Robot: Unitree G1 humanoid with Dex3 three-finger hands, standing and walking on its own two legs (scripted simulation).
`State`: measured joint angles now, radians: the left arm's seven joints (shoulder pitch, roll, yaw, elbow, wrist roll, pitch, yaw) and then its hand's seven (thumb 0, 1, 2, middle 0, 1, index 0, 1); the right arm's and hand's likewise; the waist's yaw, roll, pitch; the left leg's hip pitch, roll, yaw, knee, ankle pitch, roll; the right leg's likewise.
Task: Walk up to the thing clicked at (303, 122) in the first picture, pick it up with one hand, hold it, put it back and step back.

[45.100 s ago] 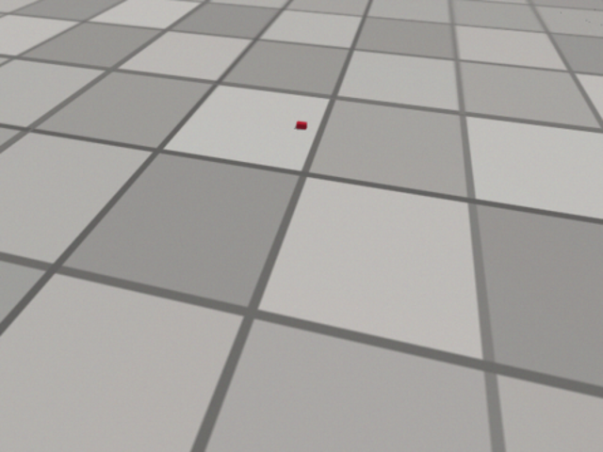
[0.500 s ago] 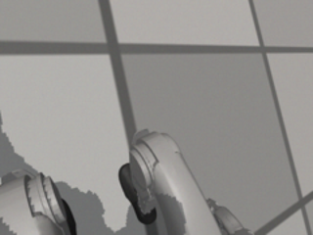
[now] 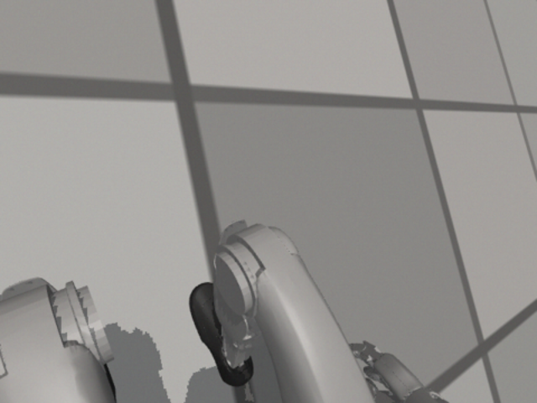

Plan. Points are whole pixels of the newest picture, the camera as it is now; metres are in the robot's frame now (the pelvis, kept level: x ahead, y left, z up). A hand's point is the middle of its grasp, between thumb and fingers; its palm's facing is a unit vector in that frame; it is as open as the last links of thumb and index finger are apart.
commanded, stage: rest palm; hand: left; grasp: from above
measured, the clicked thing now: out of the picture +0.50 +0.35 -0.30
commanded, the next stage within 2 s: close in 1.54 s
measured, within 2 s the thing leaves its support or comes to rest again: neither
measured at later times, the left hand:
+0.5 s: hand out of the picture +0.48 +0.33 -0.25, palm faces -0.51 -0.09 -0.86, open 14.3 cm
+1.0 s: hand out of the picture +0.47 +0.33 -0.25, palm faces -0.42 -0.05 -0.91, open 14.2 cm
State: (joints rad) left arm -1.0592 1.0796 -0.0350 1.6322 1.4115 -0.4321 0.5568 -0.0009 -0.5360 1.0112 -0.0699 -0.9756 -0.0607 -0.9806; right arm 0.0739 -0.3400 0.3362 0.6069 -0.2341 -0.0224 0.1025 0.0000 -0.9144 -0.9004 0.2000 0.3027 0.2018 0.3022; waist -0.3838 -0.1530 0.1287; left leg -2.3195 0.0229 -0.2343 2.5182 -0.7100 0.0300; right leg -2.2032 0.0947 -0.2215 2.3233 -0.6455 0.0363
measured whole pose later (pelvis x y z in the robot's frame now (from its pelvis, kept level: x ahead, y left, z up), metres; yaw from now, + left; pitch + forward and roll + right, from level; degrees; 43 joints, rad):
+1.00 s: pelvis +0.00 +0.00 +0.00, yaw -1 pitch +28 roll -16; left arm -1.11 1.10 -0.05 1.66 1.36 -0.34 0.59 0.00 -0.50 0.99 -0.07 -0.97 -0.07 -0.97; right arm 0.07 -0.33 0.39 0.60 -0.23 -0.12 0.11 0.00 -0.91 -0.90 0.20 0.30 0.20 0.30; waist -0.41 -0.17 0.16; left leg -2.34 0.02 -0.24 2.52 -0.70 0.03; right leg -2.22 0.10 -0.22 2.32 -0.63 0.04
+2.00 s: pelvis +0.00 +0.00 -0.01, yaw -1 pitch +28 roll -16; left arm -1.12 1.14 -0.02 1.67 1.32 -0.29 0.51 0.00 -0.40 0.93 -0.10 -1.00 -0.12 -0.98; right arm 0.08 -0.33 0.41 0.58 -0.22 -0.14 0.11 0.00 -0.90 -0.90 0.20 0.30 0.20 0.30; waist -0.44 -0.18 0.19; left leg -2.35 0.02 -0.25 2.53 -0.70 0.03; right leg -2.24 0.09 -0.23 2.33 -0.63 0.04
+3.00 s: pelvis +0.00 +0.00 +0.00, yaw -1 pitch +27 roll -16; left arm -1.10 1.15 -0.02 1.62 1.32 -0.36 0.51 0.00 -0.07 0.71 -0.33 -0.83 -0.37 -0.79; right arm 0.07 -0.35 0.44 0.56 -0.24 -0.12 0.10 0.00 -0.90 -0.89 0.20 0.30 0.20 0.30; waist -0.42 -0.19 0.22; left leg -2.33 0.02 -0.27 2.54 -0.72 0.02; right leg -2.21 0.10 -0.25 2.32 -0.64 0.04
